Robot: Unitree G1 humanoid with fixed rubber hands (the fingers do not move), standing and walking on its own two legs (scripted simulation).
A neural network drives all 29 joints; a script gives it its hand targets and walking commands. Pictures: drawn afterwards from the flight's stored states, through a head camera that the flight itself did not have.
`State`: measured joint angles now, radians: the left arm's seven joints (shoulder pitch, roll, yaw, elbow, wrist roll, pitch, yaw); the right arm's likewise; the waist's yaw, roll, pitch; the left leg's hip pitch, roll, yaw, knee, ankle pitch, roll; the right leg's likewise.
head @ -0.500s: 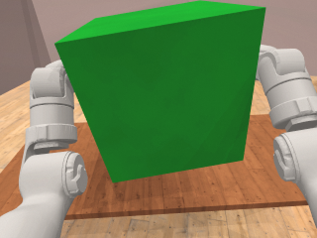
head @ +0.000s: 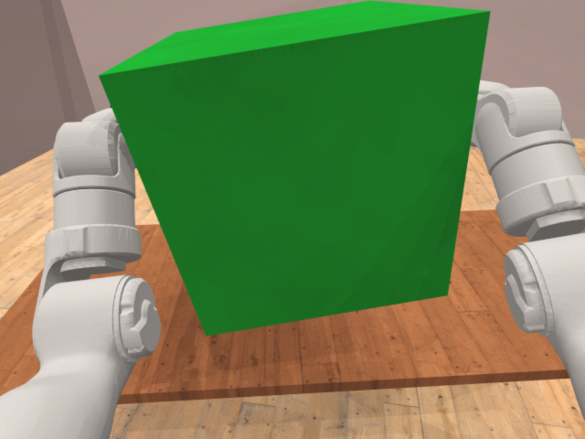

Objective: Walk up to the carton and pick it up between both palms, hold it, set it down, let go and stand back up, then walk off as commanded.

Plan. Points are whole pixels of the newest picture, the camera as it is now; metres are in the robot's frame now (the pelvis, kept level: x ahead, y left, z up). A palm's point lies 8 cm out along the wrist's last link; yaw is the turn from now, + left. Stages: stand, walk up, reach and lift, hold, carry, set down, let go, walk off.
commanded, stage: hold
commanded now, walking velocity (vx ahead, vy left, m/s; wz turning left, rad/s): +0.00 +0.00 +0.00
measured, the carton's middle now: (296, 149) +0.39 +0.00 +0.30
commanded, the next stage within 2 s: set down in 0.22 s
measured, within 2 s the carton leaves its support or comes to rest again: neither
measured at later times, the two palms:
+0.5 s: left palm (108, 83) +0.37 +0.21 +0.39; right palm (453, 78) +0.36 -0.17 +0.39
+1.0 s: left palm (124, 134) +0.41 +0.22 +0.33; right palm (417, 141) +0.39 -0.16 +0.31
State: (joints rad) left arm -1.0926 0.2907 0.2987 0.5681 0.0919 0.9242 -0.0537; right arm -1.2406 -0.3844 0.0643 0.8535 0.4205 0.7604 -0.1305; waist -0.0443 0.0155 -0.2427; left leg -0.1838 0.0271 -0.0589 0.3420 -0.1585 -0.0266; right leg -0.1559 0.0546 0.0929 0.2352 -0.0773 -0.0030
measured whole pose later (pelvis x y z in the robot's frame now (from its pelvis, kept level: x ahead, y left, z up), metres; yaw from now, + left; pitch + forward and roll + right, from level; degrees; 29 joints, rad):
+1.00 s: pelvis +0.01 +0.02 +0.00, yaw +1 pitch -7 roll -1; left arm -1.07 0.31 0.31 0.59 0.18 0.66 -0.13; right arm -1.04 -0.26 -0.04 0.78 0.30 0.45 -0.11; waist -0.11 -0.06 -0.06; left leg -0.03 0.00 -0.06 0.35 -0.20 0.00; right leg 0.02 0.02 0.09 0.22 -0.12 0.02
